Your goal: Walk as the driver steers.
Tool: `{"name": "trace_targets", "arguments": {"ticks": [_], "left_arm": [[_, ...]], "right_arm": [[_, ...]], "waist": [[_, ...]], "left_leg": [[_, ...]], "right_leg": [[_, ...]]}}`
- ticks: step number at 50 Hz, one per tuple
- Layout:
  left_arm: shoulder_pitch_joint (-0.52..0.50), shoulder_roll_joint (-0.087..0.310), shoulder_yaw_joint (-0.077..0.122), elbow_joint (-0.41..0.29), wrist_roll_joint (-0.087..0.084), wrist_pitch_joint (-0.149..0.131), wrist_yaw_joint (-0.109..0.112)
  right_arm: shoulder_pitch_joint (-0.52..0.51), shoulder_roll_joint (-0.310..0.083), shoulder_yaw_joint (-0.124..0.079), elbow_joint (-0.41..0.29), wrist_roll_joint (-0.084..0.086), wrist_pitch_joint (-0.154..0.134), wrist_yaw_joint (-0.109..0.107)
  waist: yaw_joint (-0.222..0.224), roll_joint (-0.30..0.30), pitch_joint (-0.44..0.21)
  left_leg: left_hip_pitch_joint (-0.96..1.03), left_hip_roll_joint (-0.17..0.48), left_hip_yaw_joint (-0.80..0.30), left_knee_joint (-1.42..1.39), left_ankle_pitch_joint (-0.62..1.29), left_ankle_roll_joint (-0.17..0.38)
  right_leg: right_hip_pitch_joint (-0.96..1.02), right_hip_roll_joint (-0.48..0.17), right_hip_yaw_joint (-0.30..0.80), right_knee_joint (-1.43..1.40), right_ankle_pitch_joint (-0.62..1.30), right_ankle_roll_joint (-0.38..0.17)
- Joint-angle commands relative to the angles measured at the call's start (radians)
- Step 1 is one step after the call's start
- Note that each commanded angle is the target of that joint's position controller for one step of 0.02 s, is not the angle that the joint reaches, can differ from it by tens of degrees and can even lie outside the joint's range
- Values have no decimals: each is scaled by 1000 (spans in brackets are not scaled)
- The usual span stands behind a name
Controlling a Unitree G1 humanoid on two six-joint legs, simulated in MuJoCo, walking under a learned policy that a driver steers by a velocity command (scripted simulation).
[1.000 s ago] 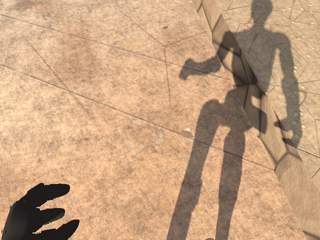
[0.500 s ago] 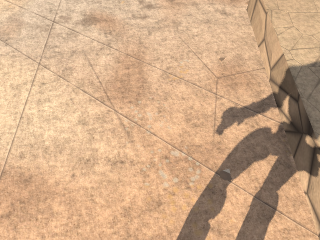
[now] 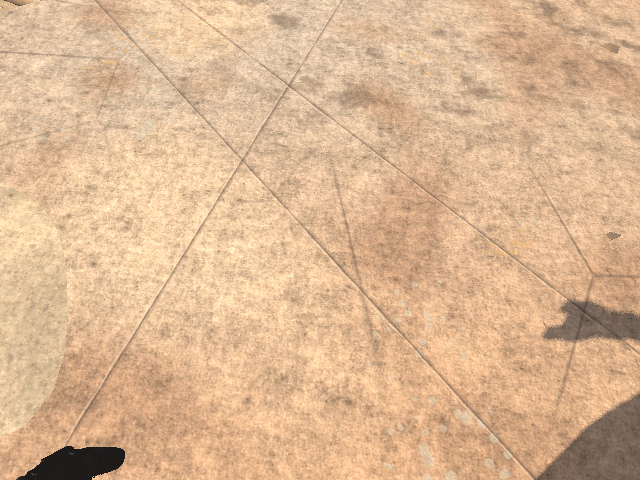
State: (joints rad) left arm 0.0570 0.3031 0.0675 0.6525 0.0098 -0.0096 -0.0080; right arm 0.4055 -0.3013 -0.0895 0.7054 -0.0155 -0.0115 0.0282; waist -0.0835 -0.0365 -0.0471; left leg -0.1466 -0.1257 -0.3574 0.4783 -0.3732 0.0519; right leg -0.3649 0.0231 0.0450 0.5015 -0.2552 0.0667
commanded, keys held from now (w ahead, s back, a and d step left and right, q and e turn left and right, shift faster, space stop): w+q+shift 1.00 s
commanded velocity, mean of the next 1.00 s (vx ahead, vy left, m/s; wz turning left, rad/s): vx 0.96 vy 0.00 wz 0.99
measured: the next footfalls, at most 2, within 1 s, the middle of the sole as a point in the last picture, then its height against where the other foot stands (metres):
left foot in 0.46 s outside the picture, level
right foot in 0.84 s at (177, 325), level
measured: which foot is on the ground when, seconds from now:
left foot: down 0.00-0.00, up 0.02-0.44, down 0.46-0.86, up 0.88-1.00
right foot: down 0.00-0.46, up 0.48-0.82, down 0.84-1.00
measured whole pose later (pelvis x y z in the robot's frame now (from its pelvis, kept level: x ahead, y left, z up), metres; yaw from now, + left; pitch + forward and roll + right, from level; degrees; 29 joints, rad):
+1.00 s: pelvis +0.75 +0.31 -0.01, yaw +57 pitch +1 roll -3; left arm 0.25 0.31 0.05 0.70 0.05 -0.06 0.02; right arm 0.25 -0.38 -0.06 0.77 -0.03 -0.03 0.03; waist -0.01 0.04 0.03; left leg -0.46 -0.05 -0.04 1.33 -0.30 0.12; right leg -0.27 -0.04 -0.11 0.55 -0.29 0.04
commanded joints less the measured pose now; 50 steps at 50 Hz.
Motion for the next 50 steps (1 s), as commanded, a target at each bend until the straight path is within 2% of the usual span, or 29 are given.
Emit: {"name": "trace_targets", "arguments": {"ticks": [1,2,3,5,8,12,15,17,19,20,21,22,23,24,25,27,28,30,34,36,39,40,41,42,43,44,45,47,50], "left_arm": [[321,228,62,-2,37,-44,43],[313,311,77,-3,55,-40,43],[224,222,61,-22,52,-37,34],[208,110,26,-18,37,-39,28],[319,72,9,53,28,-63,19],[391,35,-5,116,24,-88,5],[430,41,-9,163,25,-95,16],[429,68,-9,183,28,-93,24],[448,146,6,190,20,-84,45],[422,190,16,184,22,-72,53],[365,223,24,165,23,-59,57],[297,223,25,134,25,-51,47],[263,158,19,125,27,-49,28],[332,84,-8,-1,21,-68,14],[240,145,-3,-42,16,-91,11],[199,122,-20,-51,27,-100,13],[205,113,-24,-35,51,-83,14],[256,99,-31,-20,79,-40,7],[6,49,-56,-128,50,-31,-13],[-47,34,-63,-145,31,-36,-16],[-52,75,-52,-149,22,-40,-6],[13,110,-38,-132,21,-42,4],[154,158,-15,-101,15,-47,18],[381,204,10,-47,13,-48,37],[584,271,37,-3,42,-52,59],[476,322,44,-20,69,-53,47],[336,228,41,-46,57,-46,37],[276,102,11,-20,52,-43,28],[329,54,-5,78,34,-69,14]], "right_arm": [[-148,-25,1,-111,2,-48,-1],[-174,-17,11,-163,33,-48,-11],[-207,-74,9,-140,5,-32,-20],[-232,-98,0,-106,-25,-22,14],[-281,-64,15,-112,-27,-2,56],[-408,-39,36,-156,-24,3,70],[-543,-18,60,-205,-25,6,85],[-562,2,76,-209,-19,7,89],[-487,-27,69,-181,-17,11,78],[-356,-66,54,-144,-15,13,66],[-151,-113,30,-84,-12,13,50],[92,-172,-5,-5,-11,5,26],[59,-221,-46,15,31,15,-2],[-80,-326,-48,-47,-12,28,-4],[16,-300,-53,-56,-16,35,-16],[-19,-213,-32,9,-8,4,-33],[-71,-201,-24,2,-13,-17,-43],[-105,-154,3,3,5,-46,-42],[-88,-163,-1,18,2,-74,-27],[-47,-180,-11,37,13,-79,-18],[-16,-209,-20,58,22,-76,-20],[-12,-229,-24,64,20,-76,-23],[-41,-266,-32,62,13,-76,-21],[-114,-274,-33,48,5,-84,-16],[-147,-131,2,18,-2,-96,-17],[-43,-54,34,-45,47,-89,-22],[-82,-131,32,-16,12,-72,-33],[-185,-142,26,-8,-18,-46,-9],[-251,-48,49,-63,-21,-6,32]], "waist": [[240,-172,-125],[206,-351,-119],[164,-170,2],[143,-36,61],[154,-99,87],[144,-60,156],[145,-51,224],[119,-40,224],[54,-89,135],[-24,-114,63],[-125,-133,-28],[-226,-107,-131],[-177,114,-118],[7,239,-193],[-77,64,-276],[33,-59,48],[83,-81,100],[149,-48,137],[98,21,195],[56,56,158],[44,65,92],[73,65,29],[158,74,-60],[297,68,-160],[350,-87,-272],[207,-390,-384],[190,-238,-235],[174,-14,-24],[120,-34,88]], "left_leg": [[-485,-9,37,394,-189,76],[-735,-55,149,603,-168,56],[-768,66,180,725,-40,50],[-719,124,214,730,90,32],[-752,171,274,801,168,25],[-809,170,320,790,246,37],[-750,166,445,576,253,54],[-576,111,549,417,237,101],[-382,30,605,357,200,135],[-248,5,584,342,160,153],[-42,-6,535,333,119,185],[275,3,437,229,127,229],[471,73,278,113,101,247],[644,329,-256,27,95,398],[647,368,-423,-117,-20,450],[282,320,-307,-233,68,366],[145,257,-212,-220,168,339],[-62,176,-98,-226,277,323],[-284,73,-23,-302,360,272],[-247,79,-29,-298,527,232],[-70,109,-49,-196,809,179],[-17,109,-54,-87,969,152],[-21,110,-54,102,1027,126],[-127,79,-26,353,966,103],[-299,2,63,727,357,93],[-527,-61,170,943,-116,70],[-615,47,203,974,0,81],[-611,135,252,914,95,71],[-635,202,264,889,82,63]], "right_leg": [[671,-278,250,-130,-311,-56],[683,-456,708,-313,-634,-101],[552,-460,659,-310,-613,-107],[442,-345,345,-279,-344,-91],[440,-267,106,-288,-43,-85],[417,-257,-89,-319,280,-77],[381,-236,-217,-368,472,-60],[355,-214,-311,-346,854,-34],[402,-253,-330,-196,1367,-35],[410,-281,-323,-35,1489,-40],[356,-311,-296,190,1521,-59],[183,-304,-276,510,1309,-80],[-88,-95,-273,895,215,-68],[-453,-14,-163,1194,-234,-29],[-517,-26,15,1197,-156,-35],[-489,-122,30,950,-125,-39],[-414,-143,29,890,-157,-28],[-311,-174,12,780,-210,0],[-172,-145,-61,404,80,21],[-67,-101,-67,246,279,-4],[45,-34,-65,93,283,-43],[144,-1,-63,76,227,-54],[310,8,-46,79,152,-63],[560,-38,-27,83,87,-76],[780,-261,187,59,-235,-106],[855,-518,753,-171,-425,-182],[710,-473,752,-219,-564,-193],[468,-398,449,-217,-331,-189],[317,-353,186,-276,-92,-155]]}}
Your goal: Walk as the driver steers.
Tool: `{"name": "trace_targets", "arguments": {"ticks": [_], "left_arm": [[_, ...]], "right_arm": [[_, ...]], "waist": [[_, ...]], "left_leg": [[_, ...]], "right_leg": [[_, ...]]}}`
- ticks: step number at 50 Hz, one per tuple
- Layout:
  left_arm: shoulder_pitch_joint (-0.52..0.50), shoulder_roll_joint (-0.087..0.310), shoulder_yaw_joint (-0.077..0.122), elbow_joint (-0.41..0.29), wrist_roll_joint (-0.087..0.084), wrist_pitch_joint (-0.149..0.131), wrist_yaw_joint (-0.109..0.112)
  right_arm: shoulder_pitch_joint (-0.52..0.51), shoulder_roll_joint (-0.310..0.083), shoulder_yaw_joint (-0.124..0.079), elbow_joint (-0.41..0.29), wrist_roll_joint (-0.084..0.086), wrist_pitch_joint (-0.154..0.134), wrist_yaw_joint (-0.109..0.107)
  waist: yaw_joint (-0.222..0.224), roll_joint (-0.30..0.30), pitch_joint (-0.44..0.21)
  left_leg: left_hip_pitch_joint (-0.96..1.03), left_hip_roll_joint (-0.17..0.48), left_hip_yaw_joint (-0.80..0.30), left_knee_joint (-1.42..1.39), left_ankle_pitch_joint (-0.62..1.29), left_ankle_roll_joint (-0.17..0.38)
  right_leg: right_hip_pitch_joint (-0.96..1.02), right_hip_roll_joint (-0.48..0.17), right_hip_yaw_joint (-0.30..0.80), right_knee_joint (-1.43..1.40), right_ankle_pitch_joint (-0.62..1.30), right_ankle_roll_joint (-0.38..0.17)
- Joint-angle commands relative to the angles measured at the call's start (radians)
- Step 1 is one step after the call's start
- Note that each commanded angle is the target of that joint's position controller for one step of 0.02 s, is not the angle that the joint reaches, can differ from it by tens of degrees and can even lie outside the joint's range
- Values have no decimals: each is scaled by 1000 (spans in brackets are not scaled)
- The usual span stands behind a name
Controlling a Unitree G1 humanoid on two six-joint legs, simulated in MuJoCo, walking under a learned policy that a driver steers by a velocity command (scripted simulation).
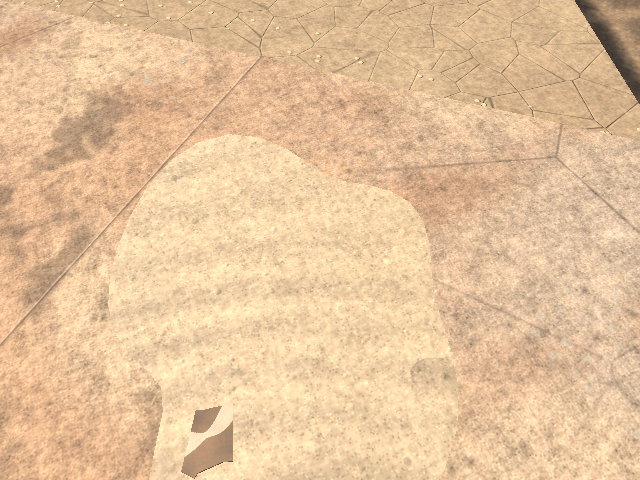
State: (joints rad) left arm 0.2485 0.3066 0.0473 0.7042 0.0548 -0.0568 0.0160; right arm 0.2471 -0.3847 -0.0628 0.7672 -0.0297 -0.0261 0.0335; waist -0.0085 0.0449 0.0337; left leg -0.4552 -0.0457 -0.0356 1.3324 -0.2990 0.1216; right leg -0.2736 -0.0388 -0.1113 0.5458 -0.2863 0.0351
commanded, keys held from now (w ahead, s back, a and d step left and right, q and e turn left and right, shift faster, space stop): w+q+shift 0.46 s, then shift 0.54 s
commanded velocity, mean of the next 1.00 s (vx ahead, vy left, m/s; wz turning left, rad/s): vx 0.67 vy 0.00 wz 0.67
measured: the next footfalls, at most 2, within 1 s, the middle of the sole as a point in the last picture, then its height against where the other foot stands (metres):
left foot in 0.30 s outside the picture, level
right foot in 0.68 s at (268, 301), level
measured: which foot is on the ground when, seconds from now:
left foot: up 0.00-0.28, down 0.30-0.66, up 0.68-1.00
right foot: down 0.00-0.28, up 0.30-0.66, down 0.68-1.00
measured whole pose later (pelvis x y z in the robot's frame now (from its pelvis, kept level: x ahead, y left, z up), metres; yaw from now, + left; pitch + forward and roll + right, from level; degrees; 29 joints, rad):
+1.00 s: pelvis +0.76 +0.16 +0.01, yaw +39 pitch +0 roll -2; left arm 0.24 0.26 0.03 0.79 0.01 -0.06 -0.02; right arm 0.07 -0.27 -0.03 0.70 0.01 0.02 -0.03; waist 0.07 0.01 0.08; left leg -0.49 0.04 -0.12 0.73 -0.21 -0.05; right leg -0.29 0.05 -0.07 0.39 -0.11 -0.06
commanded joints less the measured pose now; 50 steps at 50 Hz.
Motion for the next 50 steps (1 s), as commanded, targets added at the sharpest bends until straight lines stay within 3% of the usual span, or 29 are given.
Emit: {"name": "trace_targets", "arguments": {"ticks": [1,3,4,7,9,11,13,14,15,16,17,18,20,23,25,28,29,30,32,33,34,35,36,37,39,40,43,45,50], "left_arm": [[142,41,13,47,-23,-33,-19],[118,24,8,71,-33,-46,-27],[94,54,11,66,-29,-57,-27],[107,80,17,93,-27,-64,-20],[152,135,23,103,-25,-63,-12],[169,197,39,102,-31,-40,1],[87,242,52,64,-26,-3,7],[69,222,52,52,-18,7,0],[81,90,21,14,1,8,-20],[119,105,16,-108,-25,-9,-19],[26,137,10,-126,-23,-36,-19],[-2,135,3,-121,-26,-48,-18],[-14,117,-8,-105,6,-29,-12],[-48,88,-16,-123,19,21,-20],[-171,40,-36,-172,3,13,-29],[-192,-9,-55,-165,-14,-4,-35],[-195,0,-52,-165,-18,-5,-32],[-336,32,-24,-225,-52,-56,-20],[-256,80,4,-222,-54,-83,-10],[-110,110,21,-186,-48,-91,-6],[107,148,28,-135,-39,-86,-1],[189,159,18,-102,1,-82,-18],[185,151,32,-115,-19,-76,-28],[81,110,30,-140,-29,-62,-19],[-46,43,-1,-121,-41,-45,-11],[-54,50,-3,-100,-35,-47,-14],[-122,32,-7,-60,-32,-55,-37],[-132,69,6,-32,-40,-44,-37],[-124,95,8,7,-52,-11,-31]], "right_arm": [[-125,56,30,-151,-7,19,33],[-189,66,38,-188,-7,25,43],[-199,71,45,-221,-3,26,49],[-313,45,50,-246,-5,25,66],[-321,59,54,-244,0,19,72],[-224,17,37,-205,-1,14,56],[145,-69,-10,-93,6,8,28],[276,-111,-44,-29,14,10,3],[173,-187,-68,-41,34,23,-21],[132,-264,-77,-102,0,37,-20],[178,-228,-82,-99,0,37,-33],[154,-178,-73,-70,4,26,-42],[90,-130,-54,-61,8,-12,-55],[74,-83,-30,-52,20,-50,-44],[72,-74,-29,-37,16,-62,-40],[158,-59,-31,21,42,-61,-26],[193,-60,-31,40,46,-61,-26],[258,25,-17,43,104,-51,-56],[236,-56,-33,58,71,-25,-78],[169,-80,-39,38,56,-15,-81],[102,-32,-23,-8,24,-11,-76],[319,98,13,12,27,-10,-61],[391,12,12,30,52,-6,-45],[253,-43,-4,8,69,9,-44],[58,-41,-9,-47,46,25,-57],[71,-10,-7,-55,47,32,-56],[106,81,13,-47,44,40,-67],[64,105,29,-58,33,35,-71],[-55,34,13,-79,30,52,-59]], "waist": [[28,-113,28],[7,-109,46],[-26,-158,61],[-16,-78,129],[-23,-96,114],[-89,-141,31],[-263,-162,-158],[-286,-81,-207],[-155,172,-120],[-85,187,-315],[-120,21,-285],[-79,-61,-124],[13,-140,-20],[56,-125,28],[34,-117,93],[-32,-76,14],[-49,-49,-7],[-92,-160,-12],[-5,-17,-73],[94,33,-145],[182,27,-294],[94,-308,-497],[113,-292,-646],[127,-199,-505],[65,-3,-187],[21,-27,-128],[-41,-78,-106],[-35,-119,-162],[-7,-147,-160]], "left_leg": [[-358,136,-54,21,22,-7],[-342,125,-13,-38,119,-6],[-324,143,-12,-109,173,-6],[-249,106,123,-374,270,16],[-127,48,206,-491,279,55],[1,-23,237,-530,210,83],[397,-77,180,-563,141,128],[653,-64,78,-651,102,152],[692,83,-189,-673,141,190],[930,254,-700,-870,65,381],[869,278,-803,-1027,-73,361],[708,257,-751,-1078,-62,325],[442,166,-572,-1068,147,281],[189,88,-444,-1115,200,265],[90,38,-343,-1114,528,218],[100,-26,-224,-1043,791,101],[159,-16,-235,-1021,826,77],[194,16,-329,-948,682,48],[380,36,-333,-816,798,10],[369,14,-291,-633,822,-40],[235,-23,-245,-334,557,-98],[-50,-202,-245,137,-414,-174],[-126,-139,-319,279,-339,-176],[-163,-70,-262,262,-264,-187],[-178,-8,-140,146,-193,-184],[-129,15,-132,96,-187,-176],[16,64,-86,-242,-148,-177],[120,77,-56,-443,-28,-187],[253,80,-45,-684,172,-155]], "right_leg": [[213,-293,271,-340,22,-109],[165,-221,71,-376,211,-69],[129,-242,26,-386,309,-74],[133,-175,-139,-450,471,-62],[190,-182,-199,-381,928,-49],[297,-210,-198,-205,1291,-45],[223,-243,-157,246,1362,-70],[25,-181,-142,582,888,-56],[-265,5,-137,966,-148,-25],[-552,65,74,1150,-245,4],[-609,14,177,1080,-154,-3],[-607,-25,183,965,-101,-7],[-472,-74,188,816,-124,14],[-354,-107,162,590,-177,51],[-289,-91,102,389,44,50],[-58,8,31,130,437,-14],[-32,35,32,81,481,-31],[1,89,88,-15,446,-12],[17,117,76,-105,487,-30],[170,87,75,-135,634,-48],[457,-68,194,-15,882,-101],[796,-430,631,75,1282,-340],[841,-486,870,9,996,-395],[701,-422,742,-62,790,-367],[307,-289,507,-151,739,-302],[183,-254,444,-188,758,-294],[-3,-168,262,-240,836,-278],[-21,-158,205,-239,910,-285],[-62,-169,218,-262,366,-253]]}}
